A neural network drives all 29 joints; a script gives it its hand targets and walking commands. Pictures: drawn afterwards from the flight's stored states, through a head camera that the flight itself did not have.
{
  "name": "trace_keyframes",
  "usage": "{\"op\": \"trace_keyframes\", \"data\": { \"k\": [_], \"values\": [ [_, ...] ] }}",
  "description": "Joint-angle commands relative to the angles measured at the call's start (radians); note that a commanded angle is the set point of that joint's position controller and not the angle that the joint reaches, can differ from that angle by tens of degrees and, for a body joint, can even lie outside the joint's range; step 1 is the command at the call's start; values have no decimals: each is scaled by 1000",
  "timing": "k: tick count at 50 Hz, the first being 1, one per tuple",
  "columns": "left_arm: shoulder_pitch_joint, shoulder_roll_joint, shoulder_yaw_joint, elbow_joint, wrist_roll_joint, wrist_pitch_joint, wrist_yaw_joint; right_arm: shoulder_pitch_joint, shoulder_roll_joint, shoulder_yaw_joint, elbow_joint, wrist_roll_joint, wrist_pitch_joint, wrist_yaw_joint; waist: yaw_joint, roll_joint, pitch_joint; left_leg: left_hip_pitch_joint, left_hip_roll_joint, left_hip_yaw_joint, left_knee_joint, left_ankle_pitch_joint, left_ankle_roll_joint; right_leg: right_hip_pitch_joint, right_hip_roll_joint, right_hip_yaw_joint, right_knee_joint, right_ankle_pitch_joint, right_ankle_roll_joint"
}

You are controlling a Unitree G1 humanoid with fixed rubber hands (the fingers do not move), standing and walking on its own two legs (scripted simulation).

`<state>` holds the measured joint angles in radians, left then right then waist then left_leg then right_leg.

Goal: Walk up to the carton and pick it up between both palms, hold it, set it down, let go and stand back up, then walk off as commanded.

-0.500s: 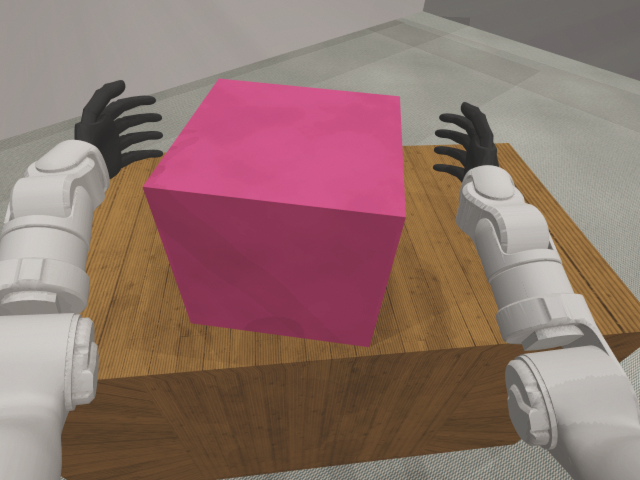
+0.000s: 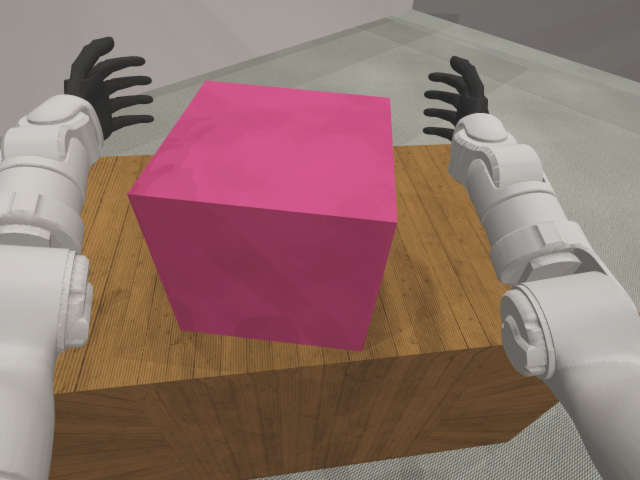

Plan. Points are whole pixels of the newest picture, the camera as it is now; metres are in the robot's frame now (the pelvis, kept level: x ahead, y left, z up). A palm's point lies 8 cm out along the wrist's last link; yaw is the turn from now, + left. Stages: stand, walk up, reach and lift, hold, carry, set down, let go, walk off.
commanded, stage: reach and lift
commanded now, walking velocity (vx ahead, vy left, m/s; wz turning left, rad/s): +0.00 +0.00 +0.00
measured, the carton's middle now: (283, 215) +0.52 +0.04 +0.03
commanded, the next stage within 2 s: none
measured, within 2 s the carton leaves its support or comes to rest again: neither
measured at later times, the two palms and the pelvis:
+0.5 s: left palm (94, 157) +0.46 +0.27 +0.18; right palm (458, 159) +0.44 -0.18 +0.19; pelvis +0.00 +0.00 +0.00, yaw +0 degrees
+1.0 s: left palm (113, 202) +0.48 +0.28 +0.10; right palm (441, 206) +0.45 -0.19 +0.10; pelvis +0.01 +0.00 +0.00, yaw +0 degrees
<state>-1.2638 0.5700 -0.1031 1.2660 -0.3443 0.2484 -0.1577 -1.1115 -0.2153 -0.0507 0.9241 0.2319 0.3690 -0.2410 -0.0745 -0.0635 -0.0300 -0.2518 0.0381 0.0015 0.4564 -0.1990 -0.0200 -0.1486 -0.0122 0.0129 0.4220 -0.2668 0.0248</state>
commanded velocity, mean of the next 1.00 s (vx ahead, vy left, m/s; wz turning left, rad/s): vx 0.00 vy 0.00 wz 0.00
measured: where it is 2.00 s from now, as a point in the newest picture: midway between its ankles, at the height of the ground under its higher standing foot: outside the picture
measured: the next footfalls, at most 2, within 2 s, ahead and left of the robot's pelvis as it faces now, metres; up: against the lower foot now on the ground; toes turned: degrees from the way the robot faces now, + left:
none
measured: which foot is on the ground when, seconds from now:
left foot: down 0.00-1.00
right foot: down 0.00-1.00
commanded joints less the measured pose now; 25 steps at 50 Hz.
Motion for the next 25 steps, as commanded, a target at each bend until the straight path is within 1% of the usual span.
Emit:
{"op": "trace_keyframes", "data": {
  "k": [1, 2, 3, 4, 5, 6, 7, 8, 9, 10, 11, 12, 13, 14, 15, 16, 17, 18, 19, 20, 21, 22, 23, 24, 25],
  "values": [
    [-554, 266, -51, -3, -126, -64, 4, -573, -226, -36, 21, 106, -34, 17, -127, 103, -430, 71, -26, 5, -107, 183, 16, 10, 25, -35, -52, 450, -29],
    [-540, 260, -74, 22, -144, -76, 7, -535, -222, -39, 34, 108, -38, 21, -141, 114, -460, 71, -27, 6, -101, 181, 12, 5, 19, -32, -54, 447, -23],
    [-541, 236, -80, 40, -141, -78, 6, -549, -215, -22, 35, 102, -38, 24, -147, 91, -409, 63, -23, 1, -102, 193, 17, 9, 23, -36, -54, 485, -21],
    [-525, 237, -93, 48, -147, -90, 5, -547, -230, -36, 32, 103, -54, 24, -138, 102, -462, 73, -21, -10, -96, 205, 13, -11, 27, -36, -44, 467, -21],
    [-475, 228, -77, 69, -141, -97, 4, -504, -184, 8, 15, 115, -64, 30, -104, 86, -475, 56, -30, 4, -87, 245, 20, 20, 23, -32, -43, 539, -16],
    [-508, 228, -90, 73, -124, -109, 0, -532, -201, -16, 40, 117, -76, 24, -127, 97, -464, 51, -26, -1, -76, 227, 15, -1, 18, -32, -33, 532, -19],
    [-508, 219, -89, 51, -121, -120, 4, -495, -205, -24, 74, 98, -78, 25, -131, 133, -457, 82, -24, -11, -82, 255, 9, -4, 27, -37, -38, 514, -18],
    [-518, 223, -89, 69, -127, -134, 2, -493, -209, -24, 111, 89, -84, 33, -131, 122, -468, 93, -20, -11, -79, 247, 5, -38, 30, -39, -48, 469, -17],
    [-500, 207, -94, 53, -119, -148, 0, -467, -180, -6, 114, 90, -93, 37, -130, 133, -451, 106, -21, -8, -78, 262, 7, -42, 29, -38, -53, 479, -26],
    [-462, 184, -93, 107, -111, -146, -6, -459, -181, -3, 153, 92, -98, 43, -124, 126, -411, 85, -18, -6, -79, 240, 11, -55, 24, -40, -53, 451, -22],
    [-471, 178, -113, 116, -121, -167, -9, -475, -195, -9, 123, 104, -115, 44, -125, 119, -409, 77, -21, -7, -87, 229, 8, -59, 27, -39, -48, 440, -22],
    [-464, 176, -117, 140, -110, -180, -9, -471, -192, -9, 156, 91, -126, 44, -133, 122, -390, 62, -19, -8, -77, 237, 11, -68, 23, -44, -45, 442, -27],
    [-457, 150, -136, 118, -126, -200, -10, -432, -178, -11, 153, 74, -145, 43, -150, 131, -393, 62, -20, -2, -63, 247, 2, -60, 21, -45, -46, 446, -26],
    [-465, 137, -141, 76, -129, -215, -11, -431, -163, 18, 140, 110, -158, 52, -136, 172, -413, 94, -26, -9, -51, 303, -2, -95, 18, -46, -41, 454, -24],
    [-422, 144, -113, 116, -120, -221, -7, -421, -172, 15, 121, 93, -184, 47, -124, 146, -429, 95, -24, -10, -38, 300, 0, -91, 25, -47, -48, 443, -25],
    [-428, 128, -136, 117, -127, -233, -9, -426, -153, 30, 148, 112, -193, 51, -114, 177, -453, 103, -24, -4, -37, 302, -2, -129, 17, -48, -47, 420, -28],
    [-387, 123, -122, 139, -121, -248, -6, -391, -145, 45, 159, 110, -209, 60, -95, 162, -451, 90, -26, 0, -29, 304, 1, -121, 18, -49, -48, 423, -26],
    [-393, 127, -137, 148, -114, -263, -6, -412, -165, 22, 185, 91, -222, 55, -119, 149, -464, 83, -23, -11, -30, 293, -1, -128, 19, -54, -41, 435, -20],
    [-406, 133, -132, 155, -118, -276, -8, -421, -155, 33, 151, 98, -236, 59, -101, 141, -494, 59, -26, -1, -32, 274, 5, -116, 20, -54, -31, 418, -17],
    [-431, 105, -156, 74, -135, -303, -6, -430, -155, 26, 113, 95, -260, 59, -123, 149, -539, 86, -28, -2, -13, 323, -12, -117, 18, -57, -27, 455, -16],
    [-410, 95, -163, 134, -129, -307, -7, -408, -153, 19, 167, 79, -271, 54, -129, 200, -535, 97, -20, -4, -8, 335, -8, -153, 22, -62, -28, 441, -22],
    [-403, 106, -149, 148, -132, -318, -7, -398, -147, 37, 165, 102, -278, 56, -113, 168, -527, 93, -26, -2, 3, 324, -1, -165, 19, -62, -35, 415, -20],
    [-394, 111, -140, 153, -137, -340, -4, -397, -157, 41, 155, 91, -300, 62, -102, 135, -569, 75, -28, 6, 7, 316, 1, -146, 15, -50, -23, 440, -11],
    [-375, 86, -154, 179, -140, -345, -6, -363, -136, 62, 159, 89, -307, 61, -113, 130, -567, 68, -31, 4, 5, 311, 15, -139, 22, -58, -20, 465, -11],
    [-360, 93, -140, 170, -123, -355, -7, -353, -153, 68, 187, 103, -319, 66, -91, 146, -571, 65, -27, 3, 11, 326, 6, -145, 16, -54, -4, 472, -8]
  ]
}}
